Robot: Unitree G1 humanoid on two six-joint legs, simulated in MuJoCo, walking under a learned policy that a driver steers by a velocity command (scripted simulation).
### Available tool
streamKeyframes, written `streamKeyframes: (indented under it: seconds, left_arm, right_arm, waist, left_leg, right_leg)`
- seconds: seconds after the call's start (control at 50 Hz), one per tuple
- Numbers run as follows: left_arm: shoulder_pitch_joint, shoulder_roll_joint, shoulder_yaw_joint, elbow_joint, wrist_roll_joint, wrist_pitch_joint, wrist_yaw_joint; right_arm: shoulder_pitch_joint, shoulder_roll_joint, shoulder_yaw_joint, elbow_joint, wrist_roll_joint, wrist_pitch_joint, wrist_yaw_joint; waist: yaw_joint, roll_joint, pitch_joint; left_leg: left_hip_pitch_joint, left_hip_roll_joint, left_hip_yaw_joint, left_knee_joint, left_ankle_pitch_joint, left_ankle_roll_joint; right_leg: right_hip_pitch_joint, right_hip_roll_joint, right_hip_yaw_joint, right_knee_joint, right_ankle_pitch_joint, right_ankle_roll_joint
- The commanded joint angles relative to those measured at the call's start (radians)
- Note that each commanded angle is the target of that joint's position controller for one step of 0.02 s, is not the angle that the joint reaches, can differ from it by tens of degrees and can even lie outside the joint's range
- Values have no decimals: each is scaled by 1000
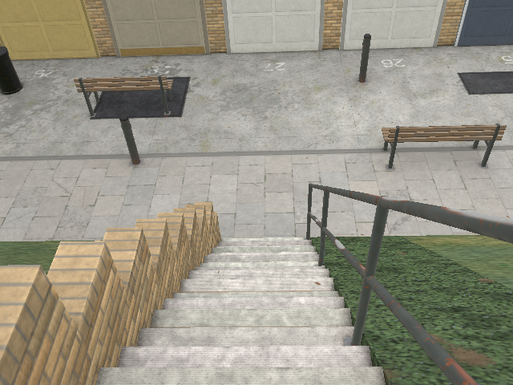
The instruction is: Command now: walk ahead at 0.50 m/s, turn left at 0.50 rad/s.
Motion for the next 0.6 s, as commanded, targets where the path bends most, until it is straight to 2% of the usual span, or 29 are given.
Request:
streamKeyframes:
  seconds: [0.02, 0.04, 0.06, 0.08, 0.1, 0.12, 0.14, 0.16, 0.18, 0.2, 0.22, 0.24, 0.26, 0.28, 0.3, 0.32, 0.34, 0.36, 0.38, 0.4, 0.42, 0.44, 0.46, 0.48, 0.5, 0.52, 0.54, 0.56, 0.6]
  left_arm:
    - [-133, 140, 11, -100, -16, -29, 52]
    - [-142, 147, 9, -112, -16, -38, 68]
    - [-105, 156, 13, -97, -27, -36, 72]
    - [-120, 159, 17, -113, -31, -39, 74]
    - [-123, 190, 33, -125, -42, -37, 67]
    - [-94, 195, 46, -127, -57, -40, 59]
    - [-72, 207, 58, -119, -57, -32, 51]
    - [-50, 209, 67, -121, -53, -26, 41]
    - [-41, 211, 74, -124, -59, -23, 41]
    - [-178, 264, 83, -142, -48, -16, 36]
    - [-283, 266, 87, -165, -49, -19, 15]
    - [-339, 217, 75, -162, -50, -39, 2]
    - [-387, 210, 80, -154, -78, -29, 21]
    - [-293, 74, 64, -172, -8, -32, 18]
    - [-111, 79, 62, -232, -27, -52, 12]
    - [-212, 84, 50, -322, -87, -45, 15]
    - [-308, 194, 75, -286, -116, -12, 44]
    - [-313, 110, 48, -316, -91, 5, 52]
    - [-309, 173, 67, -265, -75, -1, 47]
    - [-221, 77, 41, -300, -46, -5, 25]
    - [-251, 105, 42, -323, -22, 4, 25]
    - [-295, 93, 36, -362, -13, 1, 20]
    - [-211, 97, 44, -303, -16, -4, 18]
    - [-246, 174, 70, -321, -30, -14, 10]
    - [-305, 195, 75, -355, -40, -10, 4]
    - [-383, 196, 74, -402, -20, -1, -1]
    - [-446, 179, 68, -429, -8, 1, -13]
    - [-509, 146, 56, -454, -6, 4, -25]
    - [-483, 113, 48, -468, -32, 9, -38]
  right_arm:
    - [16, -53, -25, -74, -33, 0, 41]
    - [-15, -61, -21, -96, -48, -5, 52]
    - [-21, -24, -9, -83, -45, -13, 69]
    - [-41, -29, -10, -88, -42, -16, 80]
    - [-54, -15, -7, -80, -24, -8, 83]
    - [-74, -9, 0, -80, -15, -6, 82]
    - [-89, 3, 5, -71, -19, 8, 87]
    - [-153, -14, 0, -83, -7, 12, 91]
    - [-176, -43, -9, -71, -23, 19, 90]
    - [-111, -75, -29, -70, -1, 29, 88]
    - [45, -135, -52, -16, -3, 27, 84]
    - [354, -244, -99, 105, -15, -1, 83]
    - [499, -202, -88, 152, -41, -28, 75]
    - [465, -215, -64, 216, -44, -53, 71]
    - [405, -149, -15, 180, -16, -57, 84]
    - [371, -182, -54, 179, -14, -34, 93]
    - [247, -110, -24, 112, -29, -30, 97]
    - [148, -162, -36, 98, -16, -32, 78]
    - [142, -2, 19, 76, -19, -71, 81]
    - [158, -53, 7, 123, -32, -76, 66]
    - [104, -3, 25, 96, -33, -78, 28]
    - [68, -40, 21, 92, -41, -68, -3]
    - [80, -118, 9, 101, -72, -76, -10]
    - [133, -124, -1, 122, -48, -92, -18]
    - [174, -106, 0, 135, -23, -104, -17]
    - [181, -55, 9, 126, -3, -109, -23]
    - [174, -24, 17, 130, 9, -111, -35]
    - [189, -8, 26, 124, 6, -100, -41]
    - [164, -28, 19, 112, -6, -81, -43]
  waist:
    - [-83, -110, 199]
    - [-76, -91, 202]
    - [-60, -76, 187]
    - [-54, -89, 190]
    - [-29, -105, 199]
    - [-1, -118, 206]
    - [27, -145, 214]
    - [73, -168, 203]
    - [89, -185, 196]
    - [2, -293, 173]
    - [-88, -278, 95]
    - [-224, -235, -55]
    - [-363, 2, 30]
    - [-224, 349, 162]
    - [-70, 443, 23]
    - [-103, 311, -91]
    - [-95, -119, 5]
    - [-35, 2, 9]
    - [-44, -152, 63]
    - [26, 25, -7]
    - [59, -46, 28]
    - [75, -35, 27]
    - [80, -3, -33]
    - [44, -1, -37]
    - [22, 11, -6]
    - [8, -22, 53]
    - [-8, 1, 73]
    - [-41, -30, 85]
    - [-49, 60, 103]
  left_leg:
    - [-6, 24, -90, -275, 441, 3]
    - [94, -2, -62, -388, 588, -3]
    - [193, -20, -1, -442, 652, -3]
    - [309, -26, 50, -513, 679, -11]
    - [345, -25, 91, -555, 651, -21]
    - [339, -7, 88, -563, 605, -28]
    - [277, 12, 74, -602, 542, -19]
    - [227, 37, 99, -640, 521, -15]
    - [209, 44, 129, -654, 419, -7]
    - [302, 98, 126, -644, 295, 21]
    - [534, 99, 166, -630, 275, 47]
    - [931, 59, 237, -695, 383, 74]
    - [934, 68, 201, -1195, 358, 165]
    - [1105, 108, 130, -840, 816, 162]
    - [1133, 102, -46, -643, 909, 210]
    - [1056, 291, -397, -888, 35, 357]
    - [832, 253, -377, -949, -246, 282]
    - [759, 300, -474, -946, -342, 309]
    - [665, 137, -163, -738, 33, 197]
    - [644, 171, -261, -704, 34, 240]
    - [434, 82, -192, -729, 62, 226]
    - [302, 112, -262, -750, -29, 256]
    - [240, 146, -350, -773, -69, 286]
    - [430, 173, -413, -685, -194, 287]
    - [547, 172, -432, -646, -225, 285]
    - [511, 115, -378, -618, -366, 268]
    - [464, 93, -342, -574, -479, 255]
    - [387, 47, -285, -573, -575, 250]
    - [286, 10, -255, -553, -581, 261]
  right_leg:
    - [-179, -233, 224, -241, 249, -95]
    - [-241, -212, 166, -196, 205, -79]
    - [-263, -196, 117, -151, 93, -77]
    - [-328, -179, 53, -115, 28, -70]
    - [-328, -185, 22, -76, -10, -68]
    - [-276, -215, 45, -46, -10, -86]
    - [-196, -250, 69, 3, 23, -94]
    - [-102, -288, 82, 35, 54, -98]
    - [-43, -298, 110, 88, 159, -96]
    - [-86, -333, 170, 135, 248, -92]
    - [-163, -323, 112, 292, 377, -72]
    - [-232, -264, 16, 627, 562, -7]
    - [-209, -66, -86, 1219, 307, 59]
    - [-698, 45, -27, 1541, -394, 46]
    - [-806, 14, 149, 1384, -301, 32]
    - [-889, 25, 158, 1288, -180, 18]
    - [-807, -45, 176, 1129, -55, -33]
    - [-833, -42, 165, 1123, -20, -26]
    - [-773, -76, 196, 948, 227, -39]
    - [-810, -62, 194, 924, 307, -5]
    - [-653, -54, 175, 611, 523, 53]
    - [-484, -24, 163, 402, 685, 101]
    - [-328, -13, 200, 502, 793, 121]
    - [-514, -32, 299, 436, 909, 115]
    - [-639, -43, 341, 330, 880, 98]
    - [-638, -38, 341, 122, 980, 91]
    - [-559, -33, 329, 6, 1104, 91]
    - [-436, -2, 275, -106, 1156, 91]
    - [-271, 26, 242, -207, 1138, 75]
Keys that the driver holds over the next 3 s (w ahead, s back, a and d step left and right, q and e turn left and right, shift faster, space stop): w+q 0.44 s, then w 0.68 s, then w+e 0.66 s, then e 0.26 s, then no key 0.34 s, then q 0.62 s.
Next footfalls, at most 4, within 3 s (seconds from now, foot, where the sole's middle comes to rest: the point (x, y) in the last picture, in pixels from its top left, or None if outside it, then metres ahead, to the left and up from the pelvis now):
0.26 left None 0.21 0.18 -0.95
0.76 right None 0.45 -0.01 -1.16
1.28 left None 0.67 0.36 -1.37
1.78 right None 0.91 0.14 -1.57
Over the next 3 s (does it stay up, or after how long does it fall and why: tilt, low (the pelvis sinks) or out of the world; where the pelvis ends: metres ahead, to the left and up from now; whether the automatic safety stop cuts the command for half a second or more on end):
stays up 1.03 0.16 -0.97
